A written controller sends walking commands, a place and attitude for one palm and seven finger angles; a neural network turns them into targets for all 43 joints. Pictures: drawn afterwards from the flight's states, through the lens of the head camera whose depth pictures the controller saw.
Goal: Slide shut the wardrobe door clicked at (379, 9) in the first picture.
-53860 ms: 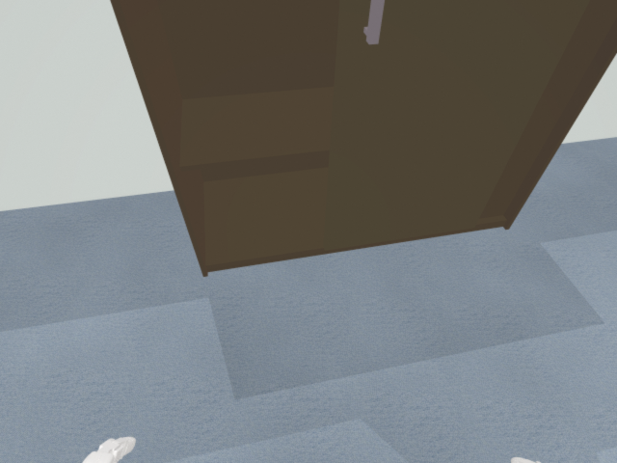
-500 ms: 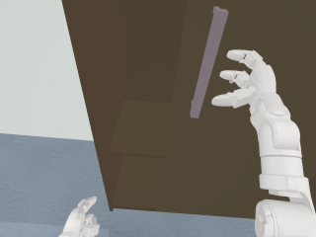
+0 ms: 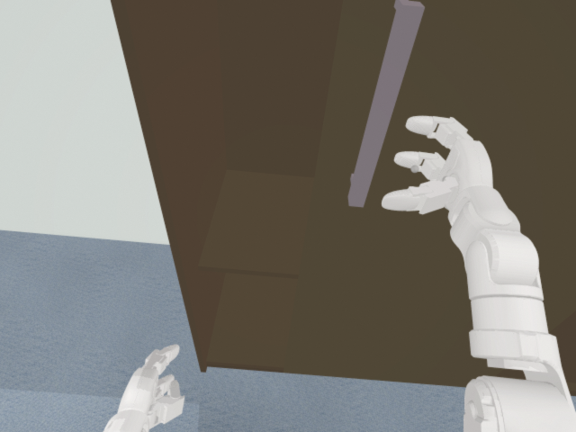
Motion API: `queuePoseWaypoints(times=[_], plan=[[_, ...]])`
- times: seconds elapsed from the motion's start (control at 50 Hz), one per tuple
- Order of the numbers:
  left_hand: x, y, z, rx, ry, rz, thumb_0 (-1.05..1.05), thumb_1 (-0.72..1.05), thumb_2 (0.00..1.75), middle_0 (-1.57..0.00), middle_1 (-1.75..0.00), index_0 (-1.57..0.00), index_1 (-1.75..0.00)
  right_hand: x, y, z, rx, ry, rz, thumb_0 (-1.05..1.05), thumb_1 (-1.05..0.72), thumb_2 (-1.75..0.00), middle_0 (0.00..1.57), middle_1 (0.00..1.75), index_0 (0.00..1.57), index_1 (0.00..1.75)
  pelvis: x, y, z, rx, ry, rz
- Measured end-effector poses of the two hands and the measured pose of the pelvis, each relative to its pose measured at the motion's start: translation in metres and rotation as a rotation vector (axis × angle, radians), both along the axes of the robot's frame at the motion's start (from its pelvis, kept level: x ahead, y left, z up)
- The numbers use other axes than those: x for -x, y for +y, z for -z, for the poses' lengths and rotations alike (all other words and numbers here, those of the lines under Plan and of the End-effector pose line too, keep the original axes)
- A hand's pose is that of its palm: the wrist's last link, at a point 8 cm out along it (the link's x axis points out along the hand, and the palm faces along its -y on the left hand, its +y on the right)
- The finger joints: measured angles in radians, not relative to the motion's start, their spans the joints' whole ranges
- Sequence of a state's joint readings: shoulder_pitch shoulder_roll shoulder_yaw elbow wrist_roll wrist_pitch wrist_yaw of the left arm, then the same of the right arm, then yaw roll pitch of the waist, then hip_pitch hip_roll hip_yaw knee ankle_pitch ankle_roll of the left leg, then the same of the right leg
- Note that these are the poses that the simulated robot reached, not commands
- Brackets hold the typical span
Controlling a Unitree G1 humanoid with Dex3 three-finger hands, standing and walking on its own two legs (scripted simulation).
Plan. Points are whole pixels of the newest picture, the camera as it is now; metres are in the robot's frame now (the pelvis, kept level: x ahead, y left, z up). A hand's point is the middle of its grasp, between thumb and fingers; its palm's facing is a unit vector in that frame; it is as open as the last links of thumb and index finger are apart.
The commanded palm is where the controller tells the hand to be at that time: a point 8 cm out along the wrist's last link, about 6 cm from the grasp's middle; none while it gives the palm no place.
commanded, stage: move the hooked fingers beside the handle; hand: right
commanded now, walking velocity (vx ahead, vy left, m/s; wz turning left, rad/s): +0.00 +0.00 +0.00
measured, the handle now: (375, 115) +0.47 -0.08 +0.25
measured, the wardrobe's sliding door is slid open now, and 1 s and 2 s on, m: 0.26 0.26 0.26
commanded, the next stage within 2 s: feel for the door with the fingertips in 1.38 s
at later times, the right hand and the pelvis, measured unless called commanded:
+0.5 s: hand (434, 145) +0.37 -0.13 +0.27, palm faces +0.05 +1.00 -0.01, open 14.0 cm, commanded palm +0.37 -0.18 +0.24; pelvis +0.00 +0.01 +0.00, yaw +0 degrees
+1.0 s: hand (423, 162) +0.40 -0.14 +0.23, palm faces +0.06 +1.00 -0.03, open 14.0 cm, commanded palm +0.36 -0.18 +0.24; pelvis +0.00 +0.01 +0.00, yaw +0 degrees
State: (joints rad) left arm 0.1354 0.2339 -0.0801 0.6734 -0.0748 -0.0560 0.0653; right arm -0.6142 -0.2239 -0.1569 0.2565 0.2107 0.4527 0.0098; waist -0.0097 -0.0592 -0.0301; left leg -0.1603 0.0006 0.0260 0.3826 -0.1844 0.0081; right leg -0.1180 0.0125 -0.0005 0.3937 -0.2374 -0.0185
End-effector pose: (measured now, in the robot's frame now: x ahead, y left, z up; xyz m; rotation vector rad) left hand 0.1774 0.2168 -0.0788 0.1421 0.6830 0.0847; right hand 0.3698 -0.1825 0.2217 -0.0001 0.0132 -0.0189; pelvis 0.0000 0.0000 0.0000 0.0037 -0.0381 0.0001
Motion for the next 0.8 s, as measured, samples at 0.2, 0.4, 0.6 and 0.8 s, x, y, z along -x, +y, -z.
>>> queuePoseWaypoints(times=[0.2,0.4,0.6,0.8], plan=[[0.007,0.002,0.005,0.004,0.032,-0.004,0.02,0.9,0.9,-0.2,-0.3,-0.2,-0.3,0.003,0.004,-0.051,0.021,-0.185,0.005,-0.02,0.51,-0.3,0.3,1.2,0.3,1.2,-0.007,0.002,0.0,-0.001,-0.014,-0.001],[0.006,0.008,0.004,0.0,0.013,-0.009,0.02,0.9,0.9,-0.2,-0.3,-0.2,-0.3,0.015,0.008,-0.004,-0.004,-0.108,-0.007,-0.02,0.5,-0.3,0.3,1.2,0.3,1.2,-0.003,0.004,0.0,0.003,-0.004,-0.012],[-0.005,0.006,-0.001,-0.007,-0.001,0.016,0.02,0.9,0.9,-0.2,-0.3,-0.2,-0.3,0.004,-0.007,-0.037,0.039,-0.07,0.038,-0.01,0.51,-0.3,0.3,1.2,0.3,1.2,0.0,0.007,0.001,-0.003,-0.015,0.017],[0.002,0.004,0.001,0.008,-0.022,0.004,0.02,0.9,0.9,-0.2,-0.3,-0.2,-0.3,0.014,0.025,-0.029,-0.007,-0.213,-0.041,-0.02,0.5,-0.3,0.3,1.2,0.3,1.2,-0.004,0.005,0.0,0.004,-0.009,-0.009]])
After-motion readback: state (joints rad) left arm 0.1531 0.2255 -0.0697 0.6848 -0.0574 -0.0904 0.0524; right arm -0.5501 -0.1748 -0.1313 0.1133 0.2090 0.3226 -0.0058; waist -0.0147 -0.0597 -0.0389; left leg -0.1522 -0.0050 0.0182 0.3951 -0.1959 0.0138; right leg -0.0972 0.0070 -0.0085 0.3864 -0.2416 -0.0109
